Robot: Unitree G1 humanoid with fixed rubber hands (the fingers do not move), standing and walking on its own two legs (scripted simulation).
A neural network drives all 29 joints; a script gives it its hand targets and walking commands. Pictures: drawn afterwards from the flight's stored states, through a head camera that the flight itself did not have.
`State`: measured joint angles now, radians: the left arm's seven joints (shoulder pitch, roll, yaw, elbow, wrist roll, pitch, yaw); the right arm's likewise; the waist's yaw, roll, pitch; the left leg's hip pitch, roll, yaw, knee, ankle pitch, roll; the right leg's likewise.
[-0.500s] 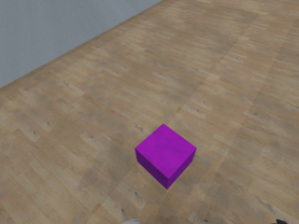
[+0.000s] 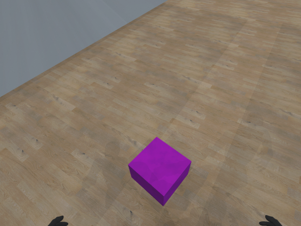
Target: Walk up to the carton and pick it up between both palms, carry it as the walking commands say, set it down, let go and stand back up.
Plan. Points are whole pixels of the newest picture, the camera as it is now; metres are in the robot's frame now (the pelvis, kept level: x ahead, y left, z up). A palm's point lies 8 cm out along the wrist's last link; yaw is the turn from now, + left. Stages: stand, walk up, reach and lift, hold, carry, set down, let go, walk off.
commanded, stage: walk up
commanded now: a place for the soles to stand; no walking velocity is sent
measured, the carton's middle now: (159, 169) +0.59 +0.01 -0.67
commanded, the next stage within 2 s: none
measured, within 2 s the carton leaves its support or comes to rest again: neither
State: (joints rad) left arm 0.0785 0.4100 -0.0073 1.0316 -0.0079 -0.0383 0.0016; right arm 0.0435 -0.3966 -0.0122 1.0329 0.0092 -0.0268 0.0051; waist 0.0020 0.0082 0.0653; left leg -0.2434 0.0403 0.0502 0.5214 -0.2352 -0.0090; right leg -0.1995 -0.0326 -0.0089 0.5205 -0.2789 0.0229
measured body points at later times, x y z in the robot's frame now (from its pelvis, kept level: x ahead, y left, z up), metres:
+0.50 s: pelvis +0.01 +0.00 +0.01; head +0.02 +0.00 +0.46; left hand +0.12 +0.31 -0.11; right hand +0.10 -0.32 -0.11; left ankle +0.03 +0.13 -0.74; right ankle +0.00 -0.14 -0.74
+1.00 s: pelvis +0.08 +0.14 -0.02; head +0.11 +0.11 +0.43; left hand +0.24 +0.48 -0.08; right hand +0.11 -0.21 -0.12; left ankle +0.13 +0.23 -0.74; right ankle +0.09 +0.03 -0.73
